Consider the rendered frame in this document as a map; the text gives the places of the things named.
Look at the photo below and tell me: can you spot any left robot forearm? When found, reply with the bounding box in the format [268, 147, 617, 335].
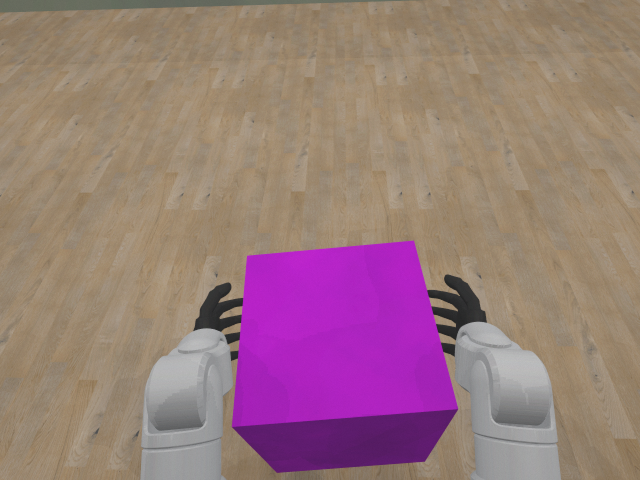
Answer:
[140, 328, 233, 480]

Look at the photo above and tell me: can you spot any robot left hand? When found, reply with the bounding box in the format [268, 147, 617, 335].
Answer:
[193, 282, 243, 361]

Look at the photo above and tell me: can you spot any carton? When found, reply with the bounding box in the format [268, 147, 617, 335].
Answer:
[232, 241, 458, 473]

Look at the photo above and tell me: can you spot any robot right hand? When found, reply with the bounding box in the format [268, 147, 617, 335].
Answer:
[427, 274, 487, 357]

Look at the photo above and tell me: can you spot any right robot forearm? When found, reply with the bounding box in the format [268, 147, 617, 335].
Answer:
[455, 322, 561, 480]

